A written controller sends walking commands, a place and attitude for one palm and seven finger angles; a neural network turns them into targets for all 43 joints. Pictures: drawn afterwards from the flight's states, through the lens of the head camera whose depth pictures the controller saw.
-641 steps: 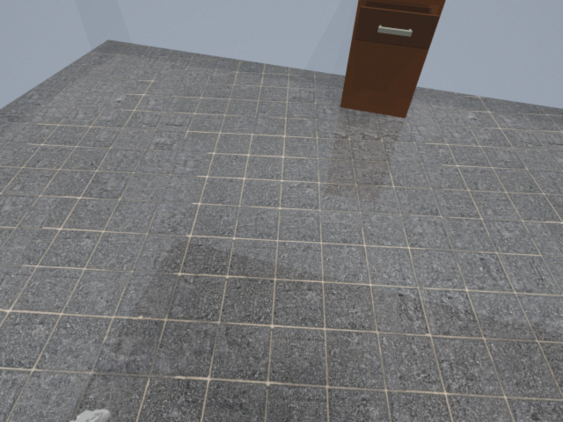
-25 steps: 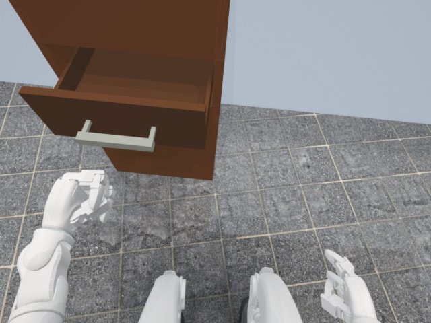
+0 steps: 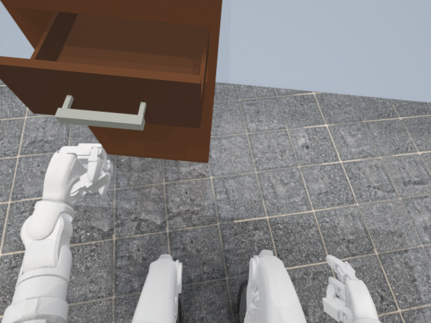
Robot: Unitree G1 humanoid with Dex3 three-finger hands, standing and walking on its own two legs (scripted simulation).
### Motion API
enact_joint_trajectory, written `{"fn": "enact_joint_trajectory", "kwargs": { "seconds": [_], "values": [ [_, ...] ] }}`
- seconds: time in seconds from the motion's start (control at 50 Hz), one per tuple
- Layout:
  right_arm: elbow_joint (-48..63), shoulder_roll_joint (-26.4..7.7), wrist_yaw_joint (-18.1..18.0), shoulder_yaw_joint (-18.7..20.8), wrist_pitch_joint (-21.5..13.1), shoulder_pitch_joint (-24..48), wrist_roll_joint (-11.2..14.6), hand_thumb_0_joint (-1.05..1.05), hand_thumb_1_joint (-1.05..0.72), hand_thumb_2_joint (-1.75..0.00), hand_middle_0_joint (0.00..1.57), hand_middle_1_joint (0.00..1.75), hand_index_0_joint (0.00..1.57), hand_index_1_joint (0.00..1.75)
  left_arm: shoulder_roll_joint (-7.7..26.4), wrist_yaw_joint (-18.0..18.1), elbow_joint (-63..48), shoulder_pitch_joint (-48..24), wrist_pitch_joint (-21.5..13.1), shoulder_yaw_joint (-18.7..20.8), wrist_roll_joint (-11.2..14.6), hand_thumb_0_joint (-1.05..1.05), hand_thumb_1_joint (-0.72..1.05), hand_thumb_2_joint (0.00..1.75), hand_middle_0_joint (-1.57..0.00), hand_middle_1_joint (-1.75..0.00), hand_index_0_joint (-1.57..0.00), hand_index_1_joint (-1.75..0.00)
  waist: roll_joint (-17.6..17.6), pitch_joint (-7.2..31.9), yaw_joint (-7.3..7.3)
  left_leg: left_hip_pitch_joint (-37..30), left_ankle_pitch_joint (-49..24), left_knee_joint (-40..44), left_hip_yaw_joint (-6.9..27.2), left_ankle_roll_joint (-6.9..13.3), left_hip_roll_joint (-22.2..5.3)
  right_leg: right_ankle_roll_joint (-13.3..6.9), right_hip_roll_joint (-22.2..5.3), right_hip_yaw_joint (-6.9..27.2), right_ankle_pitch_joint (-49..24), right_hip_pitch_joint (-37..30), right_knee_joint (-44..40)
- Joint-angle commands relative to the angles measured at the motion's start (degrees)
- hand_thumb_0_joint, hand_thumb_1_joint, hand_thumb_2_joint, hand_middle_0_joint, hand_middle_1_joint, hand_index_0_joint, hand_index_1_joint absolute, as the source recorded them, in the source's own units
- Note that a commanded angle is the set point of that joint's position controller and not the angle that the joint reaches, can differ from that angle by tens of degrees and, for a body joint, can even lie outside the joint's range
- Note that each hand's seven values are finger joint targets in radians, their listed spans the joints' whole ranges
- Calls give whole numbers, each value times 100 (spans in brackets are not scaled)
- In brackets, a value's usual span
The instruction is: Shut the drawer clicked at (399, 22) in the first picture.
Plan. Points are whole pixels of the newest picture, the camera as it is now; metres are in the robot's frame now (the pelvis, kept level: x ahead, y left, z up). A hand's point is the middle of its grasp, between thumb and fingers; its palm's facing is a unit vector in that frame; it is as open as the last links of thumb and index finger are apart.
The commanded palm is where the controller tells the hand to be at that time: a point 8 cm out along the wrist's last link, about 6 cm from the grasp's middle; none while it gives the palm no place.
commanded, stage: bring the fist close to the handle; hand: left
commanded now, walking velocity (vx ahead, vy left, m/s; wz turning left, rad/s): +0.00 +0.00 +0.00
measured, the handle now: (103, 111) +0.51 +0.25 -0.01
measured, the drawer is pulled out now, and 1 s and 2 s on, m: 0.15 0.15 0.06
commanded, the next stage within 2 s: push the drawer shut in 0.62 s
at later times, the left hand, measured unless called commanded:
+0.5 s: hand (113, 164) +0.40 +0.21 -0.02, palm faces -0.10 -0.99 -0.05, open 3.3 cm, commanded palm +0.38 +0.25 -0.01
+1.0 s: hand (116, 151) +0.42 +0.21 -0.01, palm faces -0.09 -0.99 -0.05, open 3.3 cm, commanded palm +0.41 +0.25 -0.01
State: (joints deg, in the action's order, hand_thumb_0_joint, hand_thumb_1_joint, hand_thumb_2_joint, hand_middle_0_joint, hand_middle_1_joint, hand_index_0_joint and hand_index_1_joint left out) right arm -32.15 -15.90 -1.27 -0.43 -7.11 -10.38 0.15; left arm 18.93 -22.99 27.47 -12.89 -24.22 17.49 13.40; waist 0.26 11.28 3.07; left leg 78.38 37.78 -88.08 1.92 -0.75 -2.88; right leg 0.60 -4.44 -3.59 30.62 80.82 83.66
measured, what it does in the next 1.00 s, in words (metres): stands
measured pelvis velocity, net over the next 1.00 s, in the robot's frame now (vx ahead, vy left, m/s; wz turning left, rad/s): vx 0.00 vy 0.00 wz -0.01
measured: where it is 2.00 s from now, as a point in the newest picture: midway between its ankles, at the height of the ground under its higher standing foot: outside the picture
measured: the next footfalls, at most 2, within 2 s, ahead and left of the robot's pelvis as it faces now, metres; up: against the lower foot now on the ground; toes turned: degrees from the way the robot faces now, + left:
none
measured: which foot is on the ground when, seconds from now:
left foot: down 0.00-1.00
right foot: down 0.00-1.00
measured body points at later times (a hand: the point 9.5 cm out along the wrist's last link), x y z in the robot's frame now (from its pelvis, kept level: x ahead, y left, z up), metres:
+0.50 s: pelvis -0.01 +0.00 -0.02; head +0.16 +0.02 +0.39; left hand +0.40 +0.26 -0.01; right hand +0.13 -0.26 -0.14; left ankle +0.02 +0.12 -0.56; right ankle +0.07 -0.14 -0.56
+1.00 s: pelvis +0.00 +0.00 -0.02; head +0.17 +0.03 +0.39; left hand +0.42 +0.26 -0.01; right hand +0.14 -0.26 -0.13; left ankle +0.02 +0.13 -0.56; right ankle +0.07 -0.14 -0.56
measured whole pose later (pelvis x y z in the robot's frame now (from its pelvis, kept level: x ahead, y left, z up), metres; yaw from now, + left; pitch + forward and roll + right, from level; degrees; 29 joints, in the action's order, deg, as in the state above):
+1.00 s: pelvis +0.00 +0.00 -0.02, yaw -1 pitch +32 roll -3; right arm -32.6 -16.0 -0.7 -1.3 -4.0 -9.3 -0.4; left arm 22.6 -21.2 38.1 -27.6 -23.8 19.7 10.4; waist 0.7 11.0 5.4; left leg 85.9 38.7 -92.9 2.7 -0.6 -2.8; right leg 0.8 -4.4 -3.8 31.0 87.9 87.6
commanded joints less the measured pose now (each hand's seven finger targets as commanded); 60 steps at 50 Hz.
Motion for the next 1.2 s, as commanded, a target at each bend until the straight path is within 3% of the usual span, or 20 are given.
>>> {"fn": "enact_joint_trajectory", "kwargs": {
  "seconds": [0.0, 0.2, 0.28, 0.4, 0.54, 0.6, 0.62, 0.66, 0.7, 0.76, 0.8, 0.86, 0.88, 0.9, 0.96, 1.0, 1.04, 1.06, 1.1, 1.18],
  "values": [
    [569, -946, -58, 386, -175, -244, 44, 0, -90, -90, 20, 30, 20, 30, 1059, 90, -827, -1519, -379, 344, 42, 0, 90, 90, -140, -160, -140, -160, 338, 2487, 76, -1233, -1525, 1152, 3, 165, 303, -213, 383, 124, -687, -1612, -853],
    [474, -989, -39, 330, -60, -341, -9, 0, -90, -90, 20, 30, 20, 30, 1432, 112, -188, -2440, -453, 545, -71, 0, 90, 90, -140, -160, -140, -160, 455, 2820, 179, -802, -1437, 783, -10, 186, 305, -214, 385, 177, -655, -1390, -558],
    [578, -1019, 11, 360, 17, -402, 5, 0, -90, -90, 20, 30, 20, 30, 1547, 31, -608, -2302, -384, 621, -6, 0, 90, 90, -140, -160, -140, -160, 714, 3443, 52, -1237, -1926, 822, 33, 152, 286, -238, 394, 144, -1038, -1532, -462],
    [581, -989, 52, 361, 125, -415, 54, 0, -90, -90, 20, 30, 20, 30, 1444, 96, -625, -1877, -148, 635, 73, 0, 90, 90, -140, -160, -140, -160, 347, 3078, 108, -953, -1790, 872, 22, 189, 271, -195, 406, 161, -1010, -1700, -599],
    [453, -987, 7, 360, 96, -433, 37, 0, -90, -90, 20, 30, 20, 30, 1406, 183, -659, -2240, -301, 552, -12, 0, 90, 90, -140, -160, -140, -160, 413, 2875, 197, -942, -1565, 871, 37, 182, 273, -201, 401, 130, -793, -1462, -613],
    [448, -990, 30, 386, 67, -479, 19, 0, -90, -90, 20, 30, 20, 30, 1262, 148, -773, -2121, -367, 396, -38, 0, 90, 90, -140, -160, -140, -160, 814, 3125, 127, -1416, -1917, 941, 102, 113, 271, -248, 389, 56, -982, -1312, -538],
    [440, -985, 44, 383, 75, -450, 27, 0, -90, -90, 20, 30, 20, 30, 1108, 147, -688, -2091, -338, 268, -31, 0, 90, 90, -140, -160, -140, -160, 711, 2979, 194, -1408, -1893, 946, 113, 117, 266, -238, 396, 45, -973, -1236, -567],
    [456, -1001, 23, 370, 104, -445, 41, 0, -90, -90, 20, 30, 20, 30, 1203, 169, -452, -2068, -299, 362, -36, 0, 90, 90, -140, -160, -140, -160, 433, 2755, 217, -1176, -1786, 918, 110, 152, 275, -235, 416, 41, -928, -1260, -576],
    [466, -985, 27, 369, 130, -430, 30, 0, -90, -90, 20, 30, 20, 30, 1320, 186, -534, -2175, -303, 450, -72, 0, 90, 90, -140, -160, -140, -160, 604, 2878, 149, -1139, -1782, 902, 50, 147, 285, -229, 389, 90, -958, -1401, -575],
    [456, -977, -2, 339, 140, -420, 22, 0, -90, -90, 20, 30, 20, 30, 1409, 237, -449, -2557, -344, 504, -74, 0, 90, 90, -140, -160, -140, -160, 467, 2774, 259, -1053, -1747, 846, 77, 173, 285, -220, 412, 81, -947, -1336, -561],
    [436, -974, 3, 348, 145, -446, 0, 0, -90, -90, 20, 30, 20, 30, 1509, 244, -486, -2608, -402, 585, -110, 0, 90, 90, -140, -160, -140, -160, 701, 3015, 183, -1190, -1867, 839, 53, 140, 285, -231, 399, 107, -1030, -1419, -539],
    [403, -971, 0, 337, 138, -471, -5, 0, -90, -90, 20, 30, 20, 30, 1357, 217, -291, -2892, -401, 401, -130, 0, 90, 90, -140, -160, -140, -160, 646, 2937, 324, -1214, -1919, 790, 84, 157, 280, -228, 413, 77, -1075, -1275, -527],
    [379, -1003, -4, 341, 152, -504, -18, 0, -90, -90, 20, 30, 20, 30, 1527, 225, -295, -2979, -399, 512, -166, 0, 90, 90, -140, -160, -140, -160, 720, 3029, 292, -1257, -1976, 794, 87, 139, 265, -228, 401, 72, -1114, -1294, -507],
    [375, -990, 6, 344, 159, -517, -21, 0, -90, -90, 20, 30, 20, 30, 1431, 205, -221, -2981, -370, 439, -176, 0, 90, 90, -140, -160, -140, -160, 750, 3068, 311, -1280, -2015, 775, 77, 141, 273, -226, 397, 81, -1151, -1304, -510],
    [362, -1000, -3, 306, 193, -548, -16, 0, -90, -90, 20, 30, 20, 30, 1555, 169, 138, -3124, -290, 527, -169, 0, 90, 90, -140, -160, -140, -160, 623, 2883, 354, -1027, -1853, 756, 56, 174, 281, -223, 409, 94, -1070, -1342, -548],
    [383, -1028, 7, 318, 213, -590, -29, 0, -90, -90, 20, 30, 20, 30, 1685, 158, -14, -3245, -302, 601, -206, 0, 90, 90, -140, -160, -140, -160, 743, 3201, 269, -1242, -2013, 790, 99, 140, 272, -235, 398, 80, -1141, -1380, -488],
    [379, -1005, 37, 329, 237, -613, -26, 0, -90, -90, 20, 30, 20, 30, 1533, 175, 32, -3211, -276, 492, -212, 0, 90, 90, -140, -160, -140, -160, 811, 3209, 291, -1361, -2128, 823, 103, 122, 264, -233, 398, 60, -1210, -1348, -520],
    [370, -1011, 41, 324, 228, -641, -25, 0, -90, -90, 20, 30, 20, 30, 1442, 184, 88, -3365, -274, 394, -203, 0, 90, 90, -140, -160, -140, -160, 707, 3143, 399, -1359, -2143, 800, 148, 145, 264, -232, 415, 29, -1204, -1224, -506],
    [307, -1024, 32, 322, 263, -687, -30, 0, -90, -90, 20, 30, 20, 30, 1599, 245, 222, -3640, -282, 482, -267, 0, 90, 90, -140, -160, -140, -160, 603, 3022, 436, -1142, -1840, 788, 116, 160, 257, -208, 416, 65, -1015, -1260, -552],
    [163, -1045, -4, 321, 240, -805, -72, 0, -90, -90, 20, 30, 20, 30, 1682, 323, 273, -4390, -406, 410, -368, 0, 90, 90, -140, -160, -140, -160, 717, 3075, 584, -1182, -1691, 760, 145, 174, 275, -210, 399, 64, -897, -1098, -568]
  ]
}}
